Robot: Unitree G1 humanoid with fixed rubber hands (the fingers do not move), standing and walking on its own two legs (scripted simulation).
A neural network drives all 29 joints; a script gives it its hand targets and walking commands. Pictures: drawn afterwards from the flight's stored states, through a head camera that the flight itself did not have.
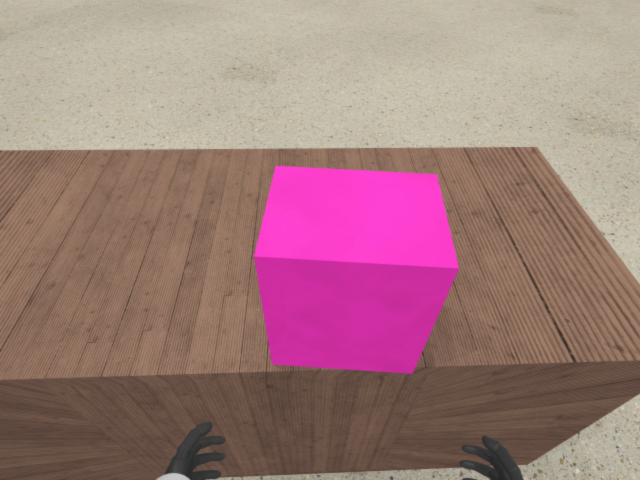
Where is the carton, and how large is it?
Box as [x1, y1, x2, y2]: [254, 166, 458, 373]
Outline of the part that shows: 275,166 254,255 272,363 412,373 458,269 436,174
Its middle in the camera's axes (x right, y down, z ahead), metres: +0.04 +0.06 +0.57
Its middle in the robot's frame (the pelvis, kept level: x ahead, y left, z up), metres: +0.41 +0.00 +0.02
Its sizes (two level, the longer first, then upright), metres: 0.221 0.165 0.262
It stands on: a pedestal, 0.67 m high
